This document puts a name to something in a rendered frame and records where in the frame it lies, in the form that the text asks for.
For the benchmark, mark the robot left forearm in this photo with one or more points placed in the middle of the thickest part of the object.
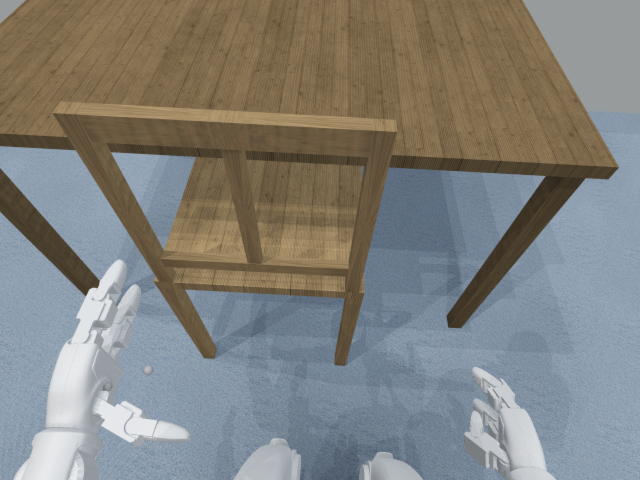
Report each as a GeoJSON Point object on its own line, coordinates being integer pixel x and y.
{"type": "Point", "coordinates": [62, 454]}

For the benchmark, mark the right robot hand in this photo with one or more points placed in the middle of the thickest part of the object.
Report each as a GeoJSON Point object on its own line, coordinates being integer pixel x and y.
{"type": "Point", "coordinates": [512, 442]}

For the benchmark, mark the robot shin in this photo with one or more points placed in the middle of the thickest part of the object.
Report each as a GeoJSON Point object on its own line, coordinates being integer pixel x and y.
{"type": "Point", "coordinates": [278, 441]}
{"type": "Point", "coordinates": [383, 455]}

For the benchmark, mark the left robot hand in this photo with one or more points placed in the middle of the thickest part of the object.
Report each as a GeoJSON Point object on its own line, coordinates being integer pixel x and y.
{"type": "Point", "coordinates": [91, 359]}

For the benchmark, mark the right robot shin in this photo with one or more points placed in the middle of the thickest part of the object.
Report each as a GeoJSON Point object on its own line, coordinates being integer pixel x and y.
{"type": "Point", "coordinates": [383, 455]}

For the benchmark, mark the left robot shin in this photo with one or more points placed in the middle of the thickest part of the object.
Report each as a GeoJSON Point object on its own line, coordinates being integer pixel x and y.
{"type": "Point", "coordinates": [278, 441]}

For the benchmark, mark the chair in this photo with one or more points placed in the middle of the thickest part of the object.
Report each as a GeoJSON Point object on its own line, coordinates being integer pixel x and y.
{"type": "Point", "coordinates": [247, 226]}

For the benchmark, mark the table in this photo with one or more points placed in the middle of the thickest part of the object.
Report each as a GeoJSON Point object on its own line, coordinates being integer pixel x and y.
{"type": "Point", "coordinates": [472, 84]}

